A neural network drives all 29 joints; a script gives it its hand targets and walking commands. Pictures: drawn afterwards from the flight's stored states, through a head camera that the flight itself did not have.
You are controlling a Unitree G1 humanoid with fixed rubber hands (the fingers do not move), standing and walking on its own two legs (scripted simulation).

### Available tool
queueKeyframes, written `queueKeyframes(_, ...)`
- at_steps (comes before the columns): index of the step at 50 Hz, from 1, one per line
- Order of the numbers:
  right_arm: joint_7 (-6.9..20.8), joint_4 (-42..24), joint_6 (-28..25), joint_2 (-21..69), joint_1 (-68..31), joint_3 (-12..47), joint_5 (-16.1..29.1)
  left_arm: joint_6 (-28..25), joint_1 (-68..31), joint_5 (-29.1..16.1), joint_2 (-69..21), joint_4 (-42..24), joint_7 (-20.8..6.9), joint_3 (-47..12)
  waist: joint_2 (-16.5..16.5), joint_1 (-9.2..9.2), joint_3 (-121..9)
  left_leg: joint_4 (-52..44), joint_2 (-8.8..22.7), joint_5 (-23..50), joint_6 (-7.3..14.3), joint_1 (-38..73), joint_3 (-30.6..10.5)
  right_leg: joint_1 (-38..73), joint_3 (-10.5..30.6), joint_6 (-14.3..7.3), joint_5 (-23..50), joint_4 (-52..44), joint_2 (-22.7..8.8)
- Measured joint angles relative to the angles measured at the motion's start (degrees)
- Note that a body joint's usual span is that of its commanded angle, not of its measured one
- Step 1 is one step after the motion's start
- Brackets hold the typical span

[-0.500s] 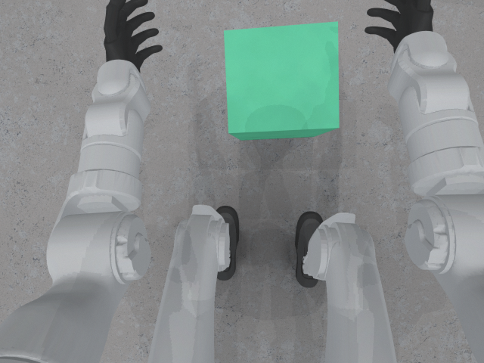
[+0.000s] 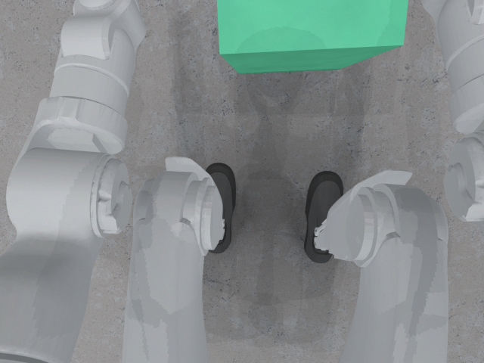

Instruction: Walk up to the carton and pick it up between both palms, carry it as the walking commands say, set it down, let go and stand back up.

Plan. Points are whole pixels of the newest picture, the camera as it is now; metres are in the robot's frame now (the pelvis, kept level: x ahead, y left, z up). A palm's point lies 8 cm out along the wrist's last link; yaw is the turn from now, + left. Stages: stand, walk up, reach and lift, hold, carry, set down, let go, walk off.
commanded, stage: reach and lift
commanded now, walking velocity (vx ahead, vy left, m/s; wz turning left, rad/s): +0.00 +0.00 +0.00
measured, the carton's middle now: out of the picture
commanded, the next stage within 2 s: none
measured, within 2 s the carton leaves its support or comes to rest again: leaves its support in 1.56 s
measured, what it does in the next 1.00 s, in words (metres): stands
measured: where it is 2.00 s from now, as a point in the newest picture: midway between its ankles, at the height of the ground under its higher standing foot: (267, 227)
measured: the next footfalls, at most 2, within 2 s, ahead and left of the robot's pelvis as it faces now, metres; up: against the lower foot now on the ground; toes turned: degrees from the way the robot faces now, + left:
none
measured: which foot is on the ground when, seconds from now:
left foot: down 0.00-1.00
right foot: down 0.00-1.00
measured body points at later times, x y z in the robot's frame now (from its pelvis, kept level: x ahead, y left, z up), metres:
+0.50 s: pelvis +0.01 +0.00 -0.03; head +0.39 +0.01 +0.19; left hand +0.56 +0.20 -0.22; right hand +0.59 -0.15 -0.22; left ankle +0.14 +0.11 -0.37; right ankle +0.13 -0.11 -0.37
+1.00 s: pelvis +0.01 +0.00 -0.03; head +0.39 +0.01 +0.20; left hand +0.57 +0.17 -0.21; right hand +0.60 -0.12 -0.21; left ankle +0.14 +0.12 -0.37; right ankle +0.13 -0.12 -0.37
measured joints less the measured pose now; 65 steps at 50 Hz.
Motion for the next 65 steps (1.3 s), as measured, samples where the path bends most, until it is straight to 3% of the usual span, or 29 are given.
queueKeyframes(8, 1.7, 7.2, -3.8, -0.3, -2.6, 1.8, 2.0, -3.5, -3.3, -1.1, 0.6, 7.8, -1.4, -3.4, -0.5, -0.49, -0.1, 4.3, -0.2, -0.1, 0.1, -4.9, -0.4, -4.4, -0.3, 0.1, -0.4, 4.1, -0.3)
queueKeyframes(21, 1.1, 2.6, -4.9, -0.3, 0.8, 3.8, 3.6, -4.8, -0.1, -3.8, 1.0, 3.2, -0.8, -5.4, 0.3, -0.48, 0.1, 6.7, -0.3, -1.1, 0.2, -7.1, -0.1, -6.7, 0.0, 0.1, -1.4, 6.7, -0.4)
queueKeyframes(40, -0.2, 4.0, -5.4, 0.9, -0.9, 4.8, 3.5, -5.4, -2.7, -1.6, -2.1, 5.4, -1.0, -4.1, -0.1, 0.12, 0.0, 5.1, 0.3, -0.7, 0.0, -6.1, -0.1, -6.3, 0.1, 0.2, -0.5, 5.0, 0.4)
queueKeyframes(51, -0.9, 4.5, -6.0, 4.1, -2.0, 2.9, -0.3, -5.8, -3.8, 2.2, -4.0, 6.4, -0.5, -1.7, -0.3, -0.01, 0.0, 4.6, 0.2, -1.0, -0.3, -5.6, 0.1, -6.1, 0.4, 0.2, -0.7, 4.8, 0.7)
queueKeyframes(56, -1.4, 4.9, -6.0, 4.9, -1.5, 3.2, -1.0, -5.9, -3.5, 1.4, -3.9, 6.4, -0.4, -1.2, -0.3, -0.42, 0.0, 4.6, -0.1, -1.1, -0.5, -5.4, 0.1, -6.0, 0.7, 0.3, -0.9, 5.0, 1.1)
queueKeyframes(61, -1.1, 5.1, -4.4, 5.6, -1.8, 1.4, -2.8, -4.4, -3.5, 4.1, -4.8, 5.9, -0.6, 2.8, -0.3, -0.5, -0.1, 5.6, -1.1, -1.5, -1.4, -5.6, -0.6, -6.3, 1.2, 0.7, -1.1, 6.0, 2.4)
queueKeyframes(65, 0.1, 4.0, -1.6, 6.6, -1.2, -3.0, -6.9, -1.2, -2.4, 7.9, -5.3, 3.7, -2.6, 7.1, -0.6, -0.4, -2.1, 7.2, -2.1, -1.6, -2.3, -7.6, -1.2, -8.5, 1.3, 0.8, -0.8, 7.5, 2.8)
